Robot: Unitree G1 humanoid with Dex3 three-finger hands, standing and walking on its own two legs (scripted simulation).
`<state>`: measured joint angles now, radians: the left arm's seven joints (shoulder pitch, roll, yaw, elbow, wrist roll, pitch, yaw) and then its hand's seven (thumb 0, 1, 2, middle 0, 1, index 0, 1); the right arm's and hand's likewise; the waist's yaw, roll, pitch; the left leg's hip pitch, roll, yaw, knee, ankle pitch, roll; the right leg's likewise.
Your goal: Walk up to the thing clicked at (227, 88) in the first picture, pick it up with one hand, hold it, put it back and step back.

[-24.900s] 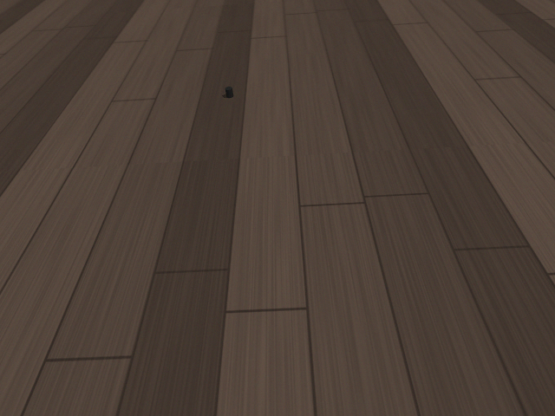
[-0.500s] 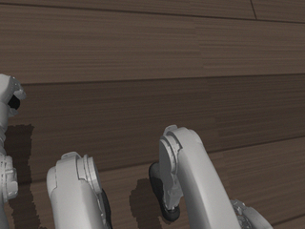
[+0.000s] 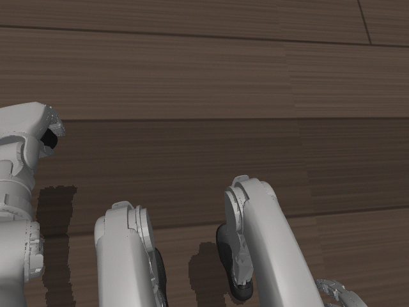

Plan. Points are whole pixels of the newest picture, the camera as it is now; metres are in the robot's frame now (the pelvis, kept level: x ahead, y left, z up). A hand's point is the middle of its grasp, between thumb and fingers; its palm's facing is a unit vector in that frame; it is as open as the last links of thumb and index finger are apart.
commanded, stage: lift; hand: left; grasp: from above
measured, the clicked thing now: (38, 136) +0.48 +0.31 -0.15
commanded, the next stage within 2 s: hold in 1.40 s
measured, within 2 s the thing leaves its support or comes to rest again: neither
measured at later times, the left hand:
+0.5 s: hand out of the picture +0.40 +0.29 +0.05, palm faces -0.40 -0.10 -0.91, open 6.1 cm
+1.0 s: hand out of the picture +0.36 +0.27 +0.23, palm faces -0.44 -0.10 -0.89, open 6.1 cm
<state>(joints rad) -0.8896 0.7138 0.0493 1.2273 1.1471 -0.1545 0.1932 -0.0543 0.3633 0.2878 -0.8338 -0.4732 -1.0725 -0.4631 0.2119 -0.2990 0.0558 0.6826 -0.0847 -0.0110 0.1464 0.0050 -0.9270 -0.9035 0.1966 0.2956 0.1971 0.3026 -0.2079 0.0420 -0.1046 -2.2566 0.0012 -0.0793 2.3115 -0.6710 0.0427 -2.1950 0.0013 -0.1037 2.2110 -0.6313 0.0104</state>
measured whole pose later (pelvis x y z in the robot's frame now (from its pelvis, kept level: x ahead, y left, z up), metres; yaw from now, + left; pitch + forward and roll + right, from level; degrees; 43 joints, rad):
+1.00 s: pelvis +0.04 +0.00 +0.30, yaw +5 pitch +18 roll -2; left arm -0.36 0.45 -0.15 0.81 1.00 -0.01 0.11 -0.05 0.37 0.30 -0.80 -0.52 -1.03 -0.56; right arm 0.25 -0.25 -0.02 0.72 0.05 -0.03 -0.05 0.01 -0.92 -0.90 0.20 0.30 0.20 0.30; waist -0.07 0.04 -0.16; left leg -1.05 0.01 0.00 1.24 -0.50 0.03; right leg -1.03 0.02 -0.01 1.19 -0.46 0.01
